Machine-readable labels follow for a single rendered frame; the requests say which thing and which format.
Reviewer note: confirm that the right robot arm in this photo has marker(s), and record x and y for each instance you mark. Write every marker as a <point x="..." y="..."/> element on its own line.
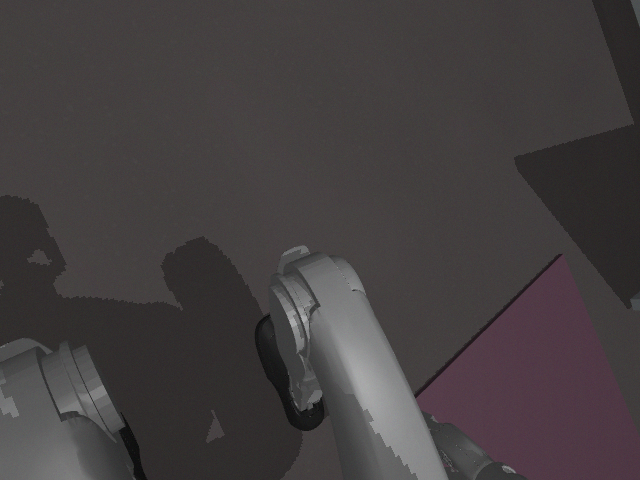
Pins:
<point x="498" y="471"/>

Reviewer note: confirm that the left robot foot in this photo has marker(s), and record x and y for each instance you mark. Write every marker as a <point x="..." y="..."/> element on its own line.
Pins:
<point x="133" y="450"/>

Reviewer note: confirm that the right robot hand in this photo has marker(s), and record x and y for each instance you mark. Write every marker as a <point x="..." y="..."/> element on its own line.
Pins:
<point x="457" y="450"/>

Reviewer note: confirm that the right robot foot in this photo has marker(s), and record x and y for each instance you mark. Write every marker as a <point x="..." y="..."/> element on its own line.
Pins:
<point x="276" y="372"/>

